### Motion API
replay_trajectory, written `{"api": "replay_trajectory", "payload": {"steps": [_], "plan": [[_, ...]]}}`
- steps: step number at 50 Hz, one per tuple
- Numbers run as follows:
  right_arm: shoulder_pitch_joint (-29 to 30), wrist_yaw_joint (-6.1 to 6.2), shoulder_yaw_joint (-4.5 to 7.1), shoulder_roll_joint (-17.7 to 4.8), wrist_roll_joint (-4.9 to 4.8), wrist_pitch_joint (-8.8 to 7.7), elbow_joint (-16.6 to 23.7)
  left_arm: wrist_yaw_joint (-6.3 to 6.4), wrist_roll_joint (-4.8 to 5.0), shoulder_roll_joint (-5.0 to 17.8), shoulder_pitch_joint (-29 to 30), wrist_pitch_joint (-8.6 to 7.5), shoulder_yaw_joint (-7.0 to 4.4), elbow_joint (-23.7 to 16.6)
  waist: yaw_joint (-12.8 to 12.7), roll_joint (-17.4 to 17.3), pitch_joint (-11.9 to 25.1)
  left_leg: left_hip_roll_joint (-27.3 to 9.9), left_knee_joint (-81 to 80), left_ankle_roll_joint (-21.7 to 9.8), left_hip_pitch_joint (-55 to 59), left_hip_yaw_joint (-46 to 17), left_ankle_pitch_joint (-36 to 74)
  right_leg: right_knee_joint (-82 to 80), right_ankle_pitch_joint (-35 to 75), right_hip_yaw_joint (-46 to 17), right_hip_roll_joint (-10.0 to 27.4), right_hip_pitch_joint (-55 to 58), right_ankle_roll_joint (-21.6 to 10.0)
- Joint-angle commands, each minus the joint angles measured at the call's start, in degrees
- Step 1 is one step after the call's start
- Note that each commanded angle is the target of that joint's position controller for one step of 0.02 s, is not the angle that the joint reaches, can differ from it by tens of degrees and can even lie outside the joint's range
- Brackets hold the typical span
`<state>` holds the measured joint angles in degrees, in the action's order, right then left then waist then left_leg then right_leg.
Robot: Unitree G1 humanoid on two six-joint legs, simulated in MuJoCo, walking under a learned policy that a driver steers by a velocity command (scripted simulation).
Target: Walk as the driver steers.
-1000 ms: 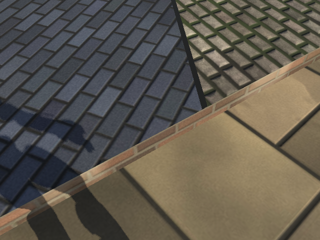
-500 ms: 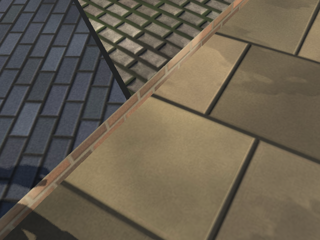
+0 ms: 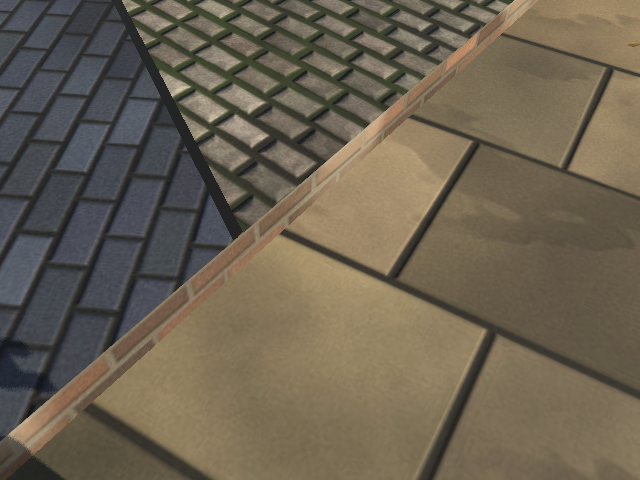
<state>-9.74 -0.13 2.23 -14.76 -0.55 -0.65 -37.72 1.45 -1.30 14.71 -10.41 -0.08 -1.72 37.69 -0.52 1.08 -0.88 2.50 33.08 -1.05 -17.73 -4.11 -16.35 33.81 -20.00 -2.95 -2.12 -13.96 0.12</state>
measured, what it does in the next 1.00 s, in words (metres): steps on the spot, turning left: left foot, then right foot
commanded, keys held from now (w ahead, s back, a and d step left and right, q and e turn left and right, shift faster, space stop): q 0.50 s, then w+q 0.02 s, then q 0.18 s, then e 0.04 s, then no key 0.26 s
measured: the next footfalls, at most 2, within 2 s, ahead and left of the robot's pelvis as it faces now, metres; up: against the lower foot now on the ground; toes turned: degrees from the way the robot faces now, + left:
left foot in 0.46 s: +0.04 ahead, +0.15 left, +0.00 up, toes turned +21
right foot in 0.90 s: +0.13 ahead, -0.07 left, +0.00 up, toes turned +30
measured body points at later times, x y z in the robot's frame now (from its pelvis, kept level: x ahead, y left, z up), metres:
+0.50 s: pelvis +0.00 +0.03 -0.01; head +0.05 +0.05 +0.44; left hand +0.05 +0.35 -0.12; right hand +0.26 -0.18 -0.08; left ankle +0.01 +0.13 -0.73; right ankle -0.04 -0.12 -0.71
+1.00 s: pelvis +0.03 +0.01 +0.00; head +0.05 +0.01 +0.45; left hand +0.04 +0.31 -0.09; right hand +0.29 -0.14 -0.10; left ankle +0.00 +0.14 -0.73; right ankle +0.09 -0.09 -0.73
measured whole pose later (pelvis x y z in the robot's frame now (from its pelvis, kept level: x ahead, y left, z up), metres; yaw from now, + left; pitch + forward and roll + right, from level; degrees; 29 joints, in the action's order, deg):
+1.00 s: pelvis +0.03 +0.01 +0.00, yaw +29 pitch +0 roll +0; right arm -9.8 1.1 2.0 -15.4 1.3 1.9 -36.8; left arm -0.1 -1.6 13.6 -10.7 -1.1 -1.8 40.1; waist 0.7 -2.5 -1.5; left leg 3.2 30.8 0.6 -17.3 -7.1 -14.4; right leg 29.9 -15.3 -0.9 -0.8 -14.4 -0.4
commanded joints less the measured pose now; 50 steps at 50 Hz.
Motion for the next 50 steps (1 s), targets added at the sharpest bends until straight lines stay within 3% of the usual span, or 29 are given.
{"api": "replay_trajectory", "payload": {"steps": [1, 3, 5, 6, 7, 8, 9, 10, 11, 16, 21, 22, 23, 24, 25, 26, 27, 28, 29, 31, 35, 40, 43, 44, 45, 46, 47, 48, 50], "plan": [[2.1, 0.78, 3.44, -11.1, -0.44, -0.03, 5.7, 0.06, 0.48, 5.7, -0.1, -0.98, -2.64, -4.6, -0.5, -10.0, 6.8, -12.8, -5.6, -11.1, 10.3, -19.7, 31.9, 2.4, 2.0, 0.5, -0.5, -5.5, 0.8], [3.9, 1.02, 3.71, -11.0, -0.84, 0.88, 6.9, -0.47, 0.8, 5.3, -1.1, -1.26, -2.91, -4.2, -1.2, -9.3, 7.7, -12.4, -4.3, -10.9, 10.3, -20.5, 34.5, 0.4, 1.6, 0.6, -0.4, -4.7, 0.6], [5.9, 1.13, 3.84, -10.3, -1.18, 1.76, 8.6, -0.81, 0.89, 6.7, -2.6, -1.46, -3.73, -3.3, -1.4, -4.5, 8.4, -8.1, 0.1, -7.4, 5.5, -16.7, 30.8, -4.1, 14.3, -0.4, 2.0, 1.9, -0.4], [5.8, 1.05, 3.58, -9.0, -1.21, 1.88, 9.1, -0.65, 0.73, 9.1, -2.7, -1.2, -4.55, -3.3, -0.5, 1.2, 8.3, -4.1, 5.0, -4.5, -0.4, -12.2, 23.8, -5.6, 26.6, -3.7, 6.3, 6.7, -2.5], [4.5, 0.82, 3.42, -8.5, -1.12, 1.91, 9.1, -0.34, 0.47, 11.3, -2.3, -0.73, -5.28, -3.2, 0.1, 9.0, 6.4, 0.6, 10.1, -0.8, -9.6, -5.2, 10.8, -7.1, 38.1, -10.4, 13.1, 10.5, -7.6], [3.8, 0.62, 3.78, -8.9, -0.36, 1.88, 8.6, -0.06, 0.16, 10.5, -3.6, -0.49, -5.16, -3.4, -1.3, 13.1, 5.8, 2.6, 18.9, 1.9, -17.2, -1.4, -15.7, -9.4, 48.0, -17.7, 22.1, 14.2, -14.6], [3.7, 0.28, 4.71, -10.7, -0.17, 1.89, 8.3, 0.3, 0.19, 9.4, -3.8, -0.45, -4.67, -4.0, -1.7, 8.4, 5.3, 0.4, 31.5, 3.7, -20.8, -1.5, -22.4, -9.8, 51.9, -19.8, 26.7, 14.5, -18.3], [3.1, 0.02, 4.98, -10.4, -0.79, 2.34, 7.6, 0.63, 0.38, 8.9, -1.6, -0.42, -4.38, -4.7, -0.3, 3.3, 4.3, -1.2, 35.6, 4.6, -21.6, -2.5, -20.3, -9.5, 49.8, -16.1, 25.1, 13.3, -17.3], [3.0, -0.13, 4.49, -8.7, -1.27, 2.88, 7.5, 0.75, 0.95, 9.4, 1.3, -0.35, -4.54, -4.6, 1.0, 2.5, 2.0, -2.8, 32.5, 5.3, -22.5, -2.0, -16.3, -9.8, 45.4, -11.3, 21.9, 12.4, -14.5], [7.5, -1.37, 2.72, -5.3, -1.21, 3.24, 9.4, 1.51, 1.04, 11.4, 1.3, 0.89, -5.33, -3.5, -1.9, 7.0, 3.1, -3.8, 19.0, 6.2, -15.1, 5.0, -6.3, -10.7, 42.3, 0.4, 17.1, 11.9, -12.0], [4.0, -2.04, 3.99, -7.7, -1.06, 3.64, 9.3, 0.51, 2.96, 13.1, 1.3, 0.4, -5.84, -2.2, -0.3, 8.2, 4.7, -1.8, 2.0, 2.3, -3.4, 9.6, -0.2, -5.5, 38.6, 3.8, 18.5, 9.8, -9.5], [0.7, -1.68, 4.67, -8.6, -0.79, 3.71, 8.2, 0.31, 3.35, 12.4, 1.2, -0.04, -5.62, -1.8, 1.4, 7.1, 5.8, 0.0, -4.0, 0.6, 2.9, 10.3, 4.3, -0.4, 38.5, 6.1, 16.9, 7.5, -7.5], [-3.2, -0.87, 5.89, -11.5, -0.52, 3.57, 7.7, -0.06, 2.88, 10.8, -1.5, -0.74, -5.18, -0.9, 2.9, 1.7, 8.0, -1.3, -8.6, -2.1, 13.0, 5.3, 16.7, 9.2, 32.2, 9.8, 13.5, 1.1, -3.4], [-6.1, 0.43, 7.12, -18.2, -0.1, 3.18, 8.9, -0.09, -0.65, 5.9, 0.4, -1.02, -3.46, -3.7, 2.7, -14.7, 10.0, -17.0, -8.2, -9.2, 25.5, -17.1, 44.9, 27.8, -7.7, 11.5, 6.9, -17.5, 1.8], [-6.4, -0.24, 6.45, -18.5, 2.28, 1.71, 9.1, 0.1, -0.13, 7.4, 2.7, -1.08, -3.46, -4.8, 4.4, -16.7, 16.3, -26.9, -11.7, -22.1, 22.4, -32.2, 42.1, 39.1, -22.0, 0.6, 0.6, -22.9, 3.6], [-5.7, -0.63, 5.57, -15.1, 1.33, 0.51, 8.5, -0.11, 1.3, 10.2, 3.3, -0.83, -4.22, -4.4, 4.6, -9.3, 13.9, -24.1, -13.3, -21.2, 21.1, -27.6, 27.7, 41.7, -19.3, -2.6, 3.2, -24.7, 3.6], [-3.5, -0.43, 4.87, -13.0, 0.33, 0.01, 7.6, -0.14, 1.65, 10.5, 4.5, -0.76, -4.26, -4.5, 3.2, -7.9, 8.6, -20.4, -14.1, -17.6, 17.2, -22.7, 18.8, 39.3, -14.3, -2.2, 4.2, -25.9, 2.9], [-1.1, -0.02, 4.61, -12.1, -0.24, 0.14, 7.7, 0.39, 0.98, 10.3, 4.7, -0.64, -4.46, -3.6, 2.0, -4.5, 6.0, -17.1, -14.8, -14.3, 13.8, -19.8, 12.7, 35.2, -9.7, -2.2, 5.3, -25.3, 2.6], [1.4, 0.42, 4.31, -11.8, -0.48, 0.39, 8.0, 0.75, 0.5, 10.8, 4.9, -0.43, -4.68, -3.7, 0.9, -5.4, 4.3, -15.3, -15.2, -12.9, 10.1, -18.0, 13.4, 31.7, -6.4, -2.2, 5.3, -23.0, 2.8], [2.7, 1.26, 4.18, -11.9, 0.4, 0.9, 8.3, 0.46, 0.41, 8.9, 3.0, -0.39, -4.21, -2.8, -0.4, -6.9, 5.4, -13.0, -15.2, -12.5, 6.7, -15.2, 19.0, 29.1, -2.8, -1.1, 3.4, -18.1, 3.7], [1.2, 2.04, 4.65, -12.6, 0.02, 1.62, 7.6, 0.35, 0.73, 6.4, 3.5, -0.23, -3.12, -2.3, 0.6, -7.8, 6.2, -11.0, -14.5, -12.3, 5.3, -15.3, 13.4, 17.7, -0.7, -1.2, 1.6, -14.3, 5.1], [0.8, 1.41, 3.62, -11.1, 0.9, 2.25, 6.6, -0.58, 1.35, 6.6, 4.3, -0.38, -2.81, -2.5, 2.5, -10.4, 5.5, -11.8, -13.0, -11.8, 2.3, -17.4, 6.7, 9.0, -1.0, 0.1, 2.2, -7.5, 4.1], [2.6, 1.2, 2.47, -9.2, 0.41, 2.47, 6.3, -1.35, 1.28, 5.4, 1.6, -1.3, -2.61, -1.9, 0.1, -9.7, 5.1, -10.5, -9.8, -9.5, 1.0, -18.2, 8.0, -5.8, 5.9, 1.5, 1.9, 0.4, 1.9], [0.7, 1.17, 1.8, -7.4, 0.52, 2.23, 5.5, -1.44, 0.43, 5.6, 1.2, -1.62, -2.51, -2.0, 0.0, -7.9, 5.1, -8.6, -8.7, -6.7, -0.6, -17.3, 6.1, -11.2, 11.5, -0.3, 3.6, 4.8, 0.7], [-1.6, 1.17, 1.23, -5.6, 1.48, 1.84, 5.2, -1.21, -0.69, 9.2, 0.3, -1.81, -3.01, -2.7, 1.5, -0.5, 6.0, -4.6, -2.0, -3.0, -3.3, -13.1, -0.2, -13.4, 20.1, -8.4, 12.1, 8.4, -2.0], [-3.4, 1.24, 1.44, -5.5, 1.29, 1.58, 5.6, -1.36, -1.67, 10.5, 3.4, -1.76, -2.86, -2.0, 5.7, 10.3, 4.0, 0.3, -0.1, 0.0, -2.6, -5.2, -7.6, -15.0, 19.1, -15.2, 17.2, 1.0, -8.7], [-2.7, 1.49, 1.83, -7.8, 2.09, 1.48, 5.1, -1.49, -1.12, 6.6, 6.6, -2.06, -1.87, -3.3, 4.9, 10.0, 3.1, -1.7, -0.2, 2.0, 2.0, -4.3, -6.4, -16.6, 14.3, -15.8, 17.3, -2.9, -10.9], [-1.1, 1.46, 2.15, -8.3, 1.99, 1.54, 4.8, -1.54, -0.64, 5.4, 7.1, -2.23, -1.45, -3.3, 4.2, 8.6, 2.7, -1.7, -2.1, 2.2, 3.1, -4.0, -2.1, -16.1, 9.7, -12.7, 14.1, -2.4, -8.7], [1.0, 1.52, 1.98, -7.1, 2.33, 2.03, 4.6, -1.48, 0.11, 7.2, 4.6, -2.58, -1.89, -2.4, 2.2, 7.5, 2.4, -2.0, -4.2, 2.3, 4.7, -4.2, 3.5, -15.2, 4.2, -9.5, 10.6, -1.7, -5.1]]}}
